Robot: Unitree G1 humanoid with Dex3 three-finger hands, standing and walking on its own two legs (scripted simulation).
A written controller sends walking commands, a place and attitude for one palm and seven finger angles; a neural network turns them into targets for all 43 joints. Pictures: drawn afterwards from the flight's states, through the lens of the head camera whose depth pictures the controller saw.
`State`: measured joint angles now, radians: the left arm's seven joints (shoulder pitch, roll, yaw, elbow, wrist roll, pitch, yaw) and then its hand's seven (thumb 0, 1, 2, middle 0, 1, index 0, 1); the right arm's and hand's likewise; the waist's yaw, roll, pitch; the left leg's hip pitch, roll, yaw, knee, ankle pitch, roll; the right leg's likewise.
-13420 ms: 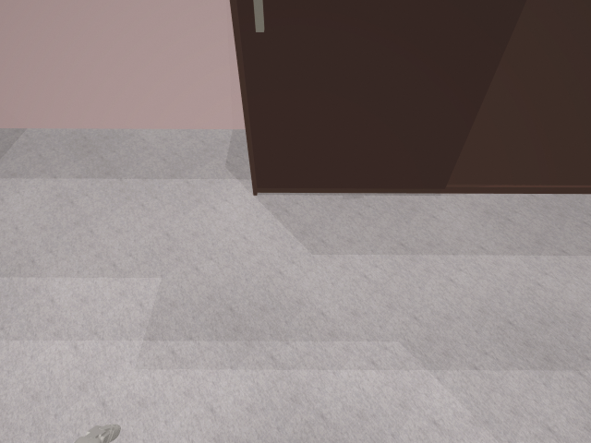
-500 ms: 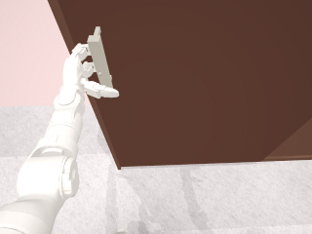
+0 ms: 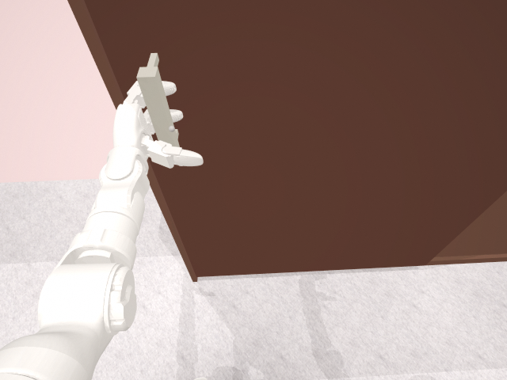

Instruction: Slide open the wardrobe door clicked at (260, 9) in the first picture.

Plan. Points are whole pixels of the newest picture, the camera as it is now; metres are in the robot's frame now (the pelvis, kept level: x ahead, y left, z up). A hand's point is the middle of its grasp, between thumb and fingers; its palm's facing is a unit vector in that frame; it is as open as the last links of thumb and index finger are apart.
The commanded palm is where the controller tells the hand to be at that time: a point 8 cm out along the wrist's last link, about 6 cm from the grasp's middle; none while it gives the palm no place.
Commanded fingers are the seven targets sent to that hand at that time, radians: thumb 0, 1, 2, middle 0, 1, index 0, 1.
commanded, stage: slide the fingers in behind the handle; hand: left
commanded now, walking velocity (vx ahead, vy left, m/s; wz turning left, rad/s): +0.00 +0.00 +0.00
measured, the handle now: (164, 110) +0.53 +0.13 +0.14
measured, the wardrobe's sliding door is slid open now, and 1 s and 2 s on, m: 0.00 0.00 0.00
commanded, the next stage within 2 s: grip the handle and tug to test in 0.52 s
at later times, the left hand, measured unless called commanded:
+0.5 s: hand (174, 127) +0.48 +0.11 +0.14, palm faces +0.01 -1.00 +0.00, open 14.0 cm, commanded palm +0.45 +0.16 +0.14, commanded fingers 0.00 -0.50 0.30 -0.30 -1.20 -0.30 -1.20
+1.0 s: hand (167, 130) +0.47 +0.12 +0.14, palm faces +0.01 -1.00 +0.01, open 10.6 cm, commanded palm +0.45 +0.17 +0.14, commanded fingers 0.00 0.43 0.70 -0.40 -1.33 -0.40 -1.33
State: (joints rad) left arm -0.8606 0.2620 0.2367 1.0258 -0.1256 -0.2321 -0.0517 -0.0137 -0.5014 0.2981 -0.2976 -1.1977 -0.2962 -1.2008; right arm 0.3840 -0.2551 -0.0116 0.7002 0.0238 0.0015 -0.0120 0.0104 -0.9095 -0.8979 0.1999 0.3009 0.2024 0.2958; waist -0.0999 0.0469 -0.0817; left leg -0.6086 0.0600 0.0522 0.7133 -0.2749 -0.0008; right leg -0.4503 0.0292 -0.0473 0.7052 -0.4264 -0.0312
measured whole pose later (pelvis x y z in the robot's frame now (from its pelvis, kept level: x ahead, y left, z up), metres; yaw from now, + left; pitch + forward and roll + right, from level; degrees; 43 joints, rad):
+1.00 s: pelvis +0.00 +0.00 +0.00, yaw +0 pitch +10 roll -1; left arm -0.86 0.26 0.23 1.03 -0.13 -0.24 -0.05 -0.01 0.00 0.51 -0.35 -1.27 -0.35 -1.27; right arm 0.36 -0.26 -0.01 0.70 0.02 0.00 -0.01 0.01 -0.91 -0.90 0.20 0.30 0.20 0.30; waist -0.10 0.04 -0.08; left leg -0.61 0.06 0.05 0.72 -0.27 0.00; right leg -0.45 0.03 -0.05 0.70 -0.42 -0.03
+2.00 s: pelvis +0.02 +0.00 +0.01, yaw -2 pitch +9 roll +0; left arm -0.65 0.23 0.25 0.75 -0.14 -0.14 -0.03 0.01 0.71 0.78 -0.32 -1.40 -0.35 -1.40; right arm 0.36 -0.26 -0.02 0.64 0.03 0.02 0.00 0.01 -0.91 -0.90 0.20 0.30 0.20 0.30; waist -0.10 0.04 -0.10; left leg -0.53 0.07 0.09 0.66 -0.29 0.00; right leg -0.39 0.03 0.00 0.65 -0.42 -0.03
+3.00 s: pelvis +0.05 -0.05 +0.01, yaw +6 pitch -2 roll +1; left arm -0.79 0.16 0.02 0.76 -0.14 -0.08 0.14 -0.04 0.67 0.77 -0.44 -1.39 -0.39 -1.40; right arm 0.24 -0.26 -0.02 0.76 0.04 -0.01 -0.10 0.01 -0.91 -0.90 0.20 0.30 0.20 0.30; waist 0.03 0.07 0.18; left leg -0.46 0.01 0.02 1.11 -0.48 -0.01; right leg -0.27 0.01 -0.12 0.63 -0.33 -0.09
